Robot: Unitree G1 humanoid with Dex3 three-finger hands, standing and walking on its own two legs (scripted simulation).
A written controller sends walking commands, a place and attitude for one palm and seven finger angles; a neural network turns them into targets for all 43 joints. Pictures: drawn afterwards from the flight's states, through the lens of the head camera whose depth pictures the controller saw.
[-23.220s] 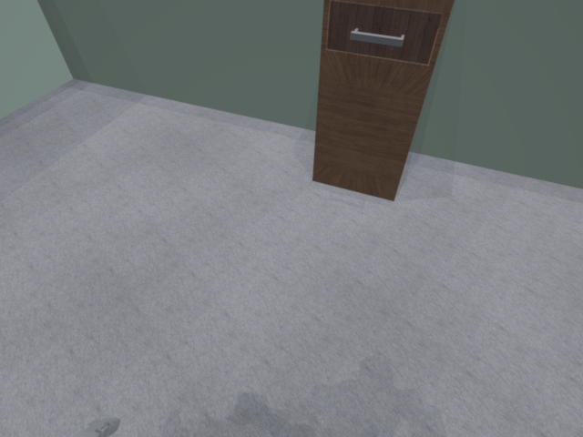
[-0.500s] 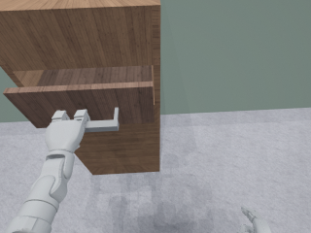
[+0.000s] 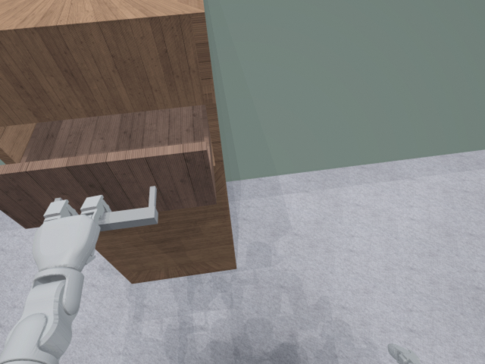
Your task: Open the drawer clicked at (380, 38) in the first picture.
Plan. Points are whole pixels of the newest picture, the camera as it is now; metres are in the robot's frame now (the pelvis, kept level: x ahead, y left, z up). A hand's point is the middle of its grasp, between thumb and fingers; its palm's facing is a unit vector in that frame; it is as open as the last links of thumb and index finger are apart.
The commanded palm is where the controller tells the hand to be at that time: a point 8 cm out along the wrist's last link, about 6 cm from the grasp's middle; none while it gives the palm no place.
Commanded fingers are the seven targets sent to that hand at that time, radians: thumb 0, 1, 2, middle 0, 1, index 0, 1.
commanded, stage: pull the drawer open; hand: left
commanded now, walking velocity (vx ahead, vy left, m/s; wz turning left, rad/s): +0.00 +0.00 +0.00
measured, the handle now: (103, 210) +0.36 +0.26 +0.03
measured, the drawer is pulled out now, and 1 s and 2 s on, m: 0.11 0.24 0.30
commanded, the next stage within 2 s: open the thumb to release the handle in 1.64 s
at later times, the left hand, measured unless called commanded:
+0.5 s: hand (79, 279) +0.25 +0.27 +0.01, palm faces -0.02 -0.03 -1.00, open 5.7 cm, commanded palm +0.22 +0.27 +0.06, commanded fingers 0.00 0.90 0.90 -0.40 -1.35 -0.40 -1.35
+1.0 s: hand (67, 337) +0.17 +0.26 +0.01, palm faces -0.02 -0.08 -1.00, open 6.1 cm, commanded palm +0.12 +0.26 +0.06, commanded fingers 0.00 0.90 0.90 -0.40 -1.35 -0.40 -1.35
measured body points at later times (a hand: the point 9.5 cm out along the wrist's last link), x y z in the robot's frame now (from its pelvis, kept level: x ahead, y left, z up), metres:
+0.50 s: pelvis +0.00 -0.01 +0.00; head +0.04 -0.03 +0.45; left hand +0.24 +0.27 +0.06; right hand +0.23 -0.21 -0.10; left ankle -0.06 +0.10 -0.72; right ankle +0.00 -0.12 -0.72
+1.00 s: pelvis +0.01 +0.00 -0.01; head +0.05 -0.01 +0.44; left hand +0.16 +0.26 +0.06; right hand +0.20 -0.24 -0.11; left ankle -0.06 +0.10 -0.72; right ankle +0.00 -0.12 -0.72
